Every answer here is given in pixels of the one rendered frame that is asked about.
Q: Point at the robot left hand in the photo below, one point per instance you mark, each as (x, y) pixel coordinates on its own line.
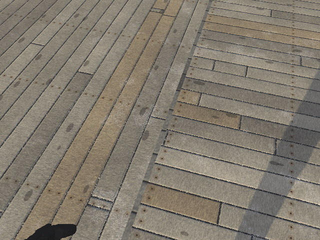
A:
(53, 232)

